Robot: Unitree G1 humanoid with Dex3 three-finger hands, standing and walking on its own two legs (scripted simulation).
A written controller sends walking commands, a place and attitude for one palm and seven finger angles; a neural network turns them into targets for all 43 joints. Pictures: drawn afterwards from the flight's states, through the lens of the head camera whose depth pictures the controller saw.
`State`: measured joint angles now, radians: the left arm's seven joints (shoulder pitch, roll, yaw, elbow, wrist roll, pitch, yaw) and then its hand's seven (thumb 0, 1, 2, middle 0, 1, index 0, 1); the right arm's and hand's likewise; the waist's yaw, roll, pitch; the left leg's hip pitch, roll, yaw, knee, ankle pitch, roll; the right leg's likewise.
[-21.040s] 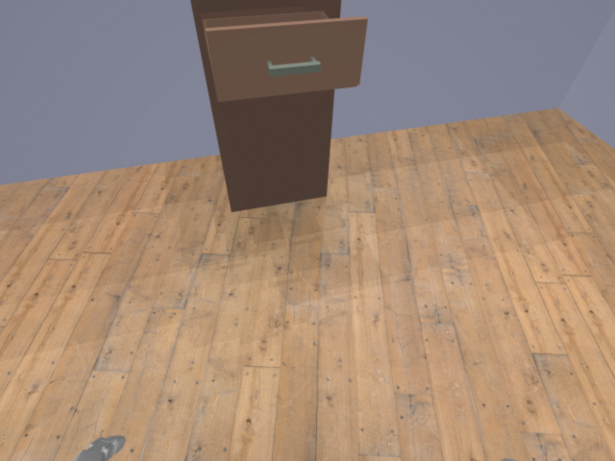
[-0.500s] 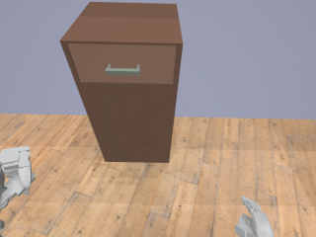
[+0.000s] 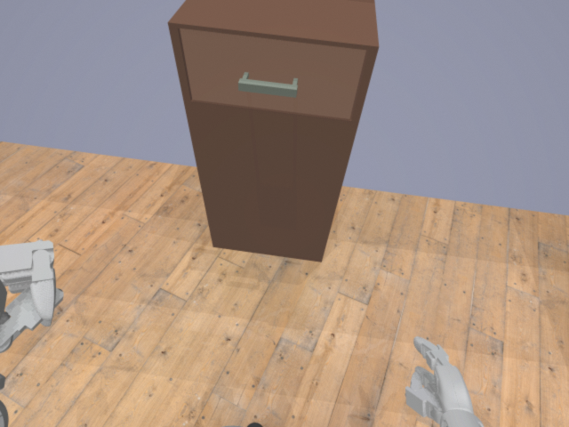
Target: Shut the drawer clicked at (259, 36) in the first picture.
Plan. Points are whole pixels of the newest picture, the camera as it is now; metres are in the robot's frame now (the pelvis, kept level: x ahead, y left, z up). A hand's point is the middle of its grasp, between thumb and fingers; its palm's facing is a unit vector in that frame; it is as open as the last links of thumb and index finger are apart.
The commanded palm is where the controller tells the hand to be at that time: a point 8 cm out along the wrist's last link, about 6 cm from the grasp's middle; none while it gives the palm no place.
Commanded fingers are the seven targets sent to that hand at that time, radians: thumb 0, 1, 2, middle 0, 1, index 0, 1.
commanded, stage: stop stepping back and stand still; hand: left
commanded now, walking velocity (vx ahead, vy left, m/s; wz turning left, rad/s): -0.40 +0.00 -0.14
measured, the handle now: (269, 83) +0.81 +0.13 +0.03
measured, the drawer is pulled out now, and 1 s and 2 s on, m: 0.00 0.00 0.00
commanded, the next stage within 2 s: let the arm hang, fingers relaxed in 0.90 s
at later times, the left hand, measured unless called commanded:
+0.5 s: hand out of the picture +0.06 +0.25 +0.16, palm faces +0.44 -0.82 -0.36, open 3.2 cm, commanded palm +0.01 +0.28 +0.18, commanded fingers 0.00 0.90 0.90 -1.40 -1.60 -1.40 -1.60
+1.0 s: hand out of the picture +0.05 +0.23 +0.15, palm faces +0.40 -0.82 -0.41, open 3.3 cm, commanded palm none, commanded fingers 0.00 0.90 0.90 -1.36 -1.56 -1.36 -1.56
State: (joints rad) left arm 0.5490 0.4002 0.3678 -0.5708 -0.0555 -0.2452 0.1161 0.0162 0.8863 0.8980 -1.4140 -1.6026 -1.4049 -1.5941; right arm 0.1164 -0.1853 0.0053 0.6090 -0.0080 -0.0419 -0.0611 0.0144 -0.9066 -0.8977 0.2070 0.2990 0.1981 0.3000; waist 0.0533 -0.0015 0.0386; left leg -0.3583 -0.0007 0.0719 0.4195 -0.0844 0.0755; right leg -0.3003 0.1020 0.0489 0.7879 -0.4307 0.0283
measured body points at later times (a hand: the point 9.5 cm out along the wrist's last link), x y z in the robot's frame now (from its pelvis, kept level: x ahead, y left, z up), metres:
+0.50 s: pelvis -0.12 +0.00 -0.01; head -0.15 +0.02 +0.44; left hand +0.03 +0.29 +0.18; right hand -0.01 -0.27 -0.09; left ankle -0.15 +0.13 -0.74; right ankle -0.13 -0.14 -0.74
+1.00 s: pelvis -0.13 -0.01 +0.00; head -0.14 -0.01 +0.45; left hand +0.03 +0.27 +0.17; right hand +0.01 -0.26 -0.09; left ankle -0.12 +0.11 -0.72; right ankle -0.10 -0.08 -0.74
